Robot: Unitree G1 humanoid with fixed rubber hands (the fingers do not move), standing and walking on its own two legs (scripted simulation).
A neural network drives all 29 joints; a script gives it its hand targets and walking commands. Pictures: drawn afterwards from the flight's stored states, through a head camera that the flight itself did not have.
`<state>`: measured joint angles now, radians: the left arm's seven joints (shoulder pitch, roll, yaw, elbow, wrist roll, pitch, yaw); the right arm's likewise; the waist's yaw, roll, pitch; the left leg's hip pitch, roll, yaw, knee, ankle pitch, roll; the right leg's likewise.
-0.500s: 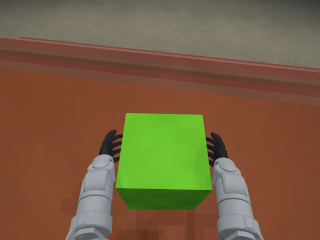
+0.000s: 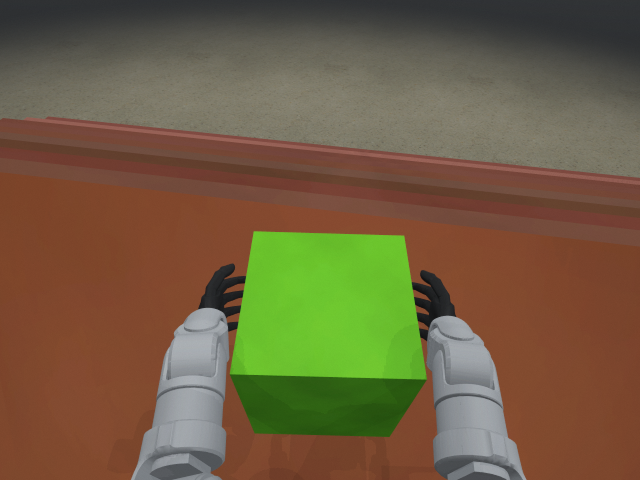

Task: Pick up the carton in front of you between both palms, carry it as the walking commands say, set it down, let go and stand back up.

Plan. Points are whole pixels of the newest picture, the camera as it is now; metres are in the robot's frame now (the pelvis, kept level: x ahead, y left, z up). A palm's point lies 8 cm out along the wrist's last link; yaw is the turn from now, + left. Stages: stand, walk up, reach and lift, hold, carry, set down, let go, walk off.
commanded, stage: reach and lift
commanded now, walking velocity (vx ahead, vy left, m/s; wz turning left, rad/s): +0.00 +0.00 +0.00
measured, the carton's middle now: (325, 339) +0.32 +0.00 -0.04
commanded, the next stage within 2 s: hold in 0.66 s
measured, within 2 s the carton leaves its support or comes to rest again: neither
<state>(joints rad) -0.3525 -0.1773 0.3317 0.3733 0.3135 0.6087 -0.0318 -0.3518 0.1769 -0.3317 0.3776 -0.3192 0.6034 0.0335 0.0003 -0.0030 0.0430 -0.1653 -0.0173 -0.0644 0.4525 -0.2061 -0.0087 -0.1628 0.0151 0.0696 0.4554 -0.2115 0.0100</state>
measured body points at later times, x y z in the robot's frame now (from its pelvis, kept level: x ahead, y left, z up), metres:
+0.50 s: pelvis +0.02 +0.00 +0.01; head +0.00 +0.00 +0.46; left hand +0.32 +0.15 +0.03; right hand +0.33 -0.15 +0.03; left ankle +0.03 +0.13 -0.74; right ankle +0.03 -0.13 -0.74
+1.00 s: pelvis +0.01 +0.00 +0.01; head -0.03 +0.00 +0.45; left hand +0.31 +0.15 +0.05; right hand +0.31 -0.15 +0.05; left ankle +0.03 +0.13 -0.74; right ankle +0.03 -0.13 -0.74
